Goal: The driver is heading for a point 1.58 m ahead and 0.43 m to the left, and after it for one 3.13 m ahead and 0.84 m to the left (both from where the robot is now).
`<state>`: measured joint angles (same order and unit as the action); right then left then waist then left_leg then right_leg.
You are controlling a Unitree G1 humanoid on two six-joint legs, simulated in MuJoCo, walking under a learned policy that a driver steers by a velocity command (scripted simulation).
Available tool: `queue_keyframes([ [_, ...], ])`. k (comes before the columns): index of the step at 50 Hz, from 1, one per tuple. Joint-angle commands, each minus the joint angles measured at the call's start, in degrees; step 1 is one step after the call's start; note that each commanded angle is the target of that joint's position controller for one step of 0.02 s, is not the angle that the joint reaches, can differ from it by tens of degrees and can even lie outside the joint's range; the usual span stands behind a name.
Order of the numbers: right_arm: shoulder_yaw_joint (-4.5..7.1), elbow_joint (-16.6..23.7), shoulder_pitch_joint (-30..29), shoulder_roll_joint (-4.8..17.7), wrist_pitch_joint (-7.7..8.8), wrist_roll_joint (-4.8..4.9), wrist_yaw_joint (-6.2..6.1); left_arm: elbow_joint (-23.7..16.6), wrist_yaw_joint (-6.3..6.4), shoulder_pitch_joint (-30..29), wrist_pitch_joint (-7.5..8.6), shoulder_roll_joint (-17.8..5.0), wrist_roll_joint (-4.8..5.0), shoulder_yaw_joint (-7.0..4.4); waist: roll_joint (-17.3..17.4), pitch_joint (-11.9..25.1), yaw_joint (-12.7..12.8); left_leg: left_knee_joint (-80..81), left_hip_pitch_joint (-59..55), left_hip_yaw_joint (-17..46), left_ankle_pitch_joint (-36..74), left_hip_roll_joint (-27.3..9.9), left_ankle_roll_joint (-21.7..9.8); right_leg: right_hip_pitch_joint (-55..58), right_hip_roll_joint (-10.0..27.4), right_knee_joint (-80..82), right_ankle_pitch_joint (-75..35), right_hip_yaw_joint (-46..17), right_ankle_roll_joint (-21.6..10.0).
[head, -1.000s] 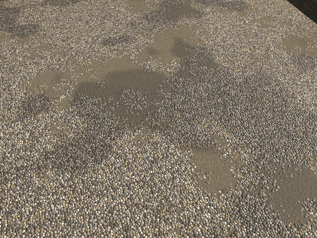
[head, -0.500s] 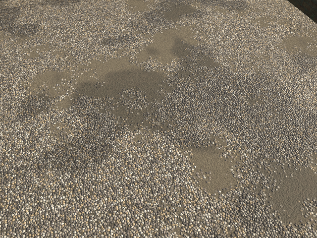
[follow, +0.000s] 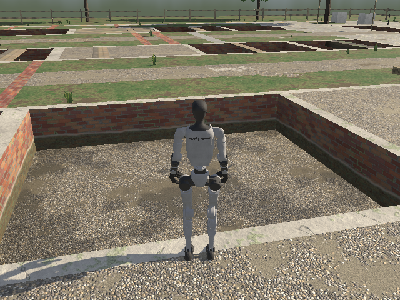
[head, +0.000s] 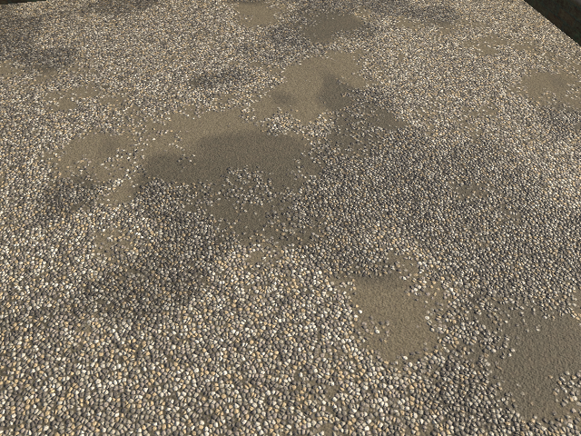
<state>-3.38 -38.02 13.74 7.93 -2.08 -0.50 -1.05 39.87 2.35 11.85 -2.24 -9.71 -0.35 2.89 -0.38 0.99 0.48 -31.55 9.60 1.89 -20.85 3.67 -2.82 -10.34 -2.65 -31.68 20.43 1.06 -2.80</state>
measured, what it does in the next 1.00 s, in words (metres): stands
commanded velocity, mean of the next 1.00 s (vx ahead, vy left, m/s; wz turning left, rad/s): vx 0.05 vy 0.00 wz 0.00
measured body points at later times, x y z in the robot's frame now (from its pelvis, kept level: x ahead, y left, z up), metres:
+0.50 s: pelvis +0.00 +0.01 +0.01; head +0.01 +0.01 +0.46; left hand +0.11 +0.24 -0.11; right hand +0.11 -0.22 -0.11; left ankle -0.04 +0.09 -0.73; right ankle -0.04 -0.09 -0.73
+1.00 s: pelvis +0.00 +0.01 +0.02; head +0.00 +0.01 +0.47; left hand +0.09 +0.25 -0.11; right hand +0.07 -0.23 -0.11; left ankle -0.04 +0.09 -0.73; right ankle -0.04 -0.09 -0.73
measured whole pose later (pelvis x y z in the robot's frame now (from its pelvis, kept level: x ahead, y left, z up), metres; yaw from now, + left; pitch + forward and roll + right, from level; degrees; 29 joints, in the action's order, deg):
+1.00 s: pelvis +0.00 +0.01 +0.02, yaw +0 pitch +1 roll +0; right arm -3.6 -43.6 18.8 13.1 -3.5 -1.5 -3.2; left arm 39.9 1.7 17.9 -2.2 -13.5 -1.2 3.6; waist -0.5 1.1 0.1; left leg -16.6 4.9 2.7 -12.3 4.9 -4.0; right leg -6.9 -1.4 -19.5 13.4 -0.4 -1.6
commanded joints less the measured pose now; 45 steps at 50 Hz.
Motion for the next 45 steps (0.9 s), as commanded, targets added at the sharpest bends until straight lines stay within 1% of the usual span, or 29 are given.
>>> queue_keyframes([
  [1, 1.39, 2.7, -1.4, 5.1, 1.0, 0.14, -0.88, -3.3, 0.39, -2.5, 0.47, -3.7, 0.53, -1.16, 0.3, 1.7, 0.4, 6.5, -2.5, 6.7, 26.8, -6.4, -0.7, 1.9, 5.8, 8.4, -20.1, -7.2, 0.1],
  [3, 1.49, 2.0, -1.2, 5.1, 0.91, 0.45, -1.05, -2.6, 0.49, -2.4, 0.34, -4.2, 0.85, -1.37, 0.1, 2.3, 0.4, 7.7, -3.2, 6.5, 26.8, -6.4, -0.4, 3.5, 6.1, 8.8, -22.8, -7.2, 0.2],
  [7, 1.51, 1.2, -1.0, 5.2, 0.62, 0.75, -1.15, -1.6, 0.78, -1.4, 0.07, -4.6, 0.89, -1.59, 0.5, 2.7, 0.5, 9.0, -4.2, 6.3, 28.1, -6.6, -0.5, 4.1, 6.5, 9.8, -23.5, -7.0, 0.2],
  [16, 1.69, 1.2, -1.2, 6.5, 0.07, 0.67, -1.33, -1.1, 1.16, -1.0, -0.44, -5.2, 0.72, -1.97, 0.6, 2.6, 0.4, 9.0, -3.5, 6.0, 29.6, -6.9, -1.0, 3.0, 6.5, 9.3, -23.1, -6.4, -0.1],
  [17, 1.62, 0.4, 2.9, 8.1, -0.27, -1.52, -1.45, -0.9, 0.22, 3.4, -0.36, -6.4, -1.6, -1.15, 2.4, 0.4, -0.4, 11.5, -4.3, 8.0, 30.9, -5.9, -3.5, 2.3, 6.1, 10.9, -25.4, -8.3, -1.9],
  [18, 1.83, -0.1, 3.0, 8.4, -0.48, -1.54, -1.54, -0.7, -0.16, 3.4, -0.11, -6.9, -1.36, -1.45, 1.5, -0.9, -0.2, 11.8, -4.8, 8.0, 31.4, -6.2, -4.2, 1.9, 6.3, 11.5, -25.4, -7.8, -1.9],
  [20, 1.68, 0.0, 2.6, 8.5, -0.71, -1.4, -1.63, -1.4, -0.64, 2.7, 0.24, -7.1, -1.15, -1.2, -0.1, 0.7, -0.3, 12.2, -6.7, 8.3, 31.0, -6.5, -4.4, 2.3, 6.4, 12.0, -24.8, -7.8, -1.7],
  [21, 1.64, 0.0, 2.4, 8.6, -0.76, -1.32, -1.7, -1.6, -0.73, 2.6, 0.33, -7.2, -1.07, -1.11, -0.4, 1.0, -0.4, 12.6, -7.0, 8.4, 30.1, -6.6, -4.3, 2.4, 6.5, 12.3, -24.2, -7.9, -1.5],
  [23, 1.66, -0.1, 2.4, 9.0, -0.79, -1.08, -1.75, -1.9, -0.75, 2.7, 0.35, -7.5, -0.84, -1.07, -0.3, 0.9, -0.4, 13.6, -6.7, 8.5, 28.1, -6.6, -4.2, 2.6, 6.4, 12.9, -22.4, -7.9, -1.3],
  [28, 1.51, -0.7, 3.4, 9.5, -0.66, -1.02, -1.83, -2.4, -0.51, 3.9, 0.25, -8.1, -0.87, -0.94, 0.1, 0.2, -0.2, 15.0, -5.8, 8.4, 25.7, -6.4, -4.1, 2.7, 6.3, 13.7, -20.0, -7.8, -1.1],
  [37, 1.31, -1.8, 5.6, 10.5, -0.75, -1.04, -2.11, -3.0, -0.44, 5.7, 0.45, -9.0, -0.87, -0.8, 0.1, -0.7, -0.2, 15.7, -5.3, 8.5, 24.8, -6.2, -4.1, 1.8, 6.0, 14.1, -18.5, -7.5, -0.7],
  [45, 1.18, -2.5, 6.5, 10.9, -0.86, -1.06, -2.27, -3.3, -0.49, 6.7, 0.65, -9.3, -0.86, -0.76, 0.1, -1.1, -0.4, 16.0, -5.4, 8.6, 25.1, -6.1, -4.0, 1.2, 5.9, 14.3, -18.1, -7.4, -0.4],
])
